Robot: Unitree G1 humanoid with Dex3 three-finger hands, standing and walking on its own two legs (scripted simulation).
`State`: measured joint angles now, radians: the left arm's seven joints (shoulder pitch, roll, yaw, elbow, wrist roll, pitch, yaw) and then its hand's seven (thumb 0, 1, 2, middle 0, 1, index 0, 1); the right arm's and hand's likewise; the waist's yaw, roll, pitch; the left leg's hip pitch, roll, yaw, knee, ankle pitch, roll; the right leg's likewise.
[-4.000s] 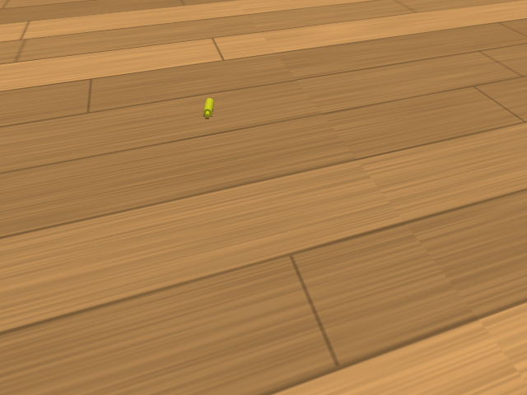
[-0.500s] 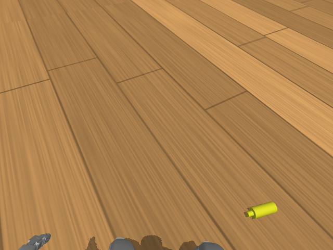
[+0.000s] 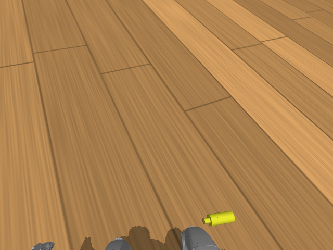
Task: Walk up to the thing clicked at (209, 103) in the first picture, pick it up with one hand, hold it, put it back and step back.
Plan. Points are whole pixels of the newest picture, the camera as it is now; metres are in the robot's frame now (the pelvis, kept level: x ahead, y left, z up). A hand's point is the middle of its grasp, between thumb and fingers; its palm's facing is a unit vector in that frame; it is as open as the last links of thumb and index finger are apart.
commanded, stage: walk up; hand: left
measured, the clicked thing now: (218, 218) +0.37 -0.36 -0.71
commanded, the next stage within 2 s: none
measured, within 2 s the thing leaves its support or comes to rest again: neither
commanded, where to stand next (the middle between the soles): +0.02 -0.62 m, yaw +7 degrees
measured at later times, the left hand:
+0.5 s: hand out of the picture +0.04 +0.04 -0.15, palm faces +0.01 -0.94 -0.34, open 7.4 cm
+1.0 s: hand out of the picture +0.00 -0.22 -0.15, palm faces +0.00 -0.93 -0.37, open 7.3 cm
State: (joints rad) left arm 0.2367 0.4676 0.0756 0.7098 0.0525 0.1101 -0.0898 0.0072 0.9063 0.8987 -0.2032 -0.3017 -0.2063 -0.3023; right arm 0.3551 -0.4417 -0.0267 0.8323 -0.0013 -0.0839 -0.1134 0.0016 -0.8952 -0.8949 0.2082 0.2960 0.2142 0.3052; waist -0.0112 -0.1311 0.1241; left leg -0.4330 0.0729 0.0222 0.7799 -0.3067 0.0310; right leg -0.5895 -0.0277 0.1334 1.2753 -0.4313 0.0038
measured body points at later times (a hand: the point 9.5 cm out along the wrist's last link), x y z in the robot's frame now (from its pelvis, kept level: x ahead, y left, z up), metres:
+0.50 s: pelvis -0.02 -0.24 +0.00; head +0.03 -0.20 +0.45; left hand +0.04 +0.09 -0.13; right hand +0.04 -0.58 -0.08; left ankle +0.01 -0.16 -0.71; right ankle +0.02 -0.32 -0.70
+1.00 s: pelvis -0.06 -0.50 -0.01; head -0.02 -0.50 +0.44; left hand +0.00 -0.18 -0.12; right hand +0.02 -0.88 -0.10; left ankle -0.03 -0.32 -0.64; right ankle -0.01 -0.62 -0.70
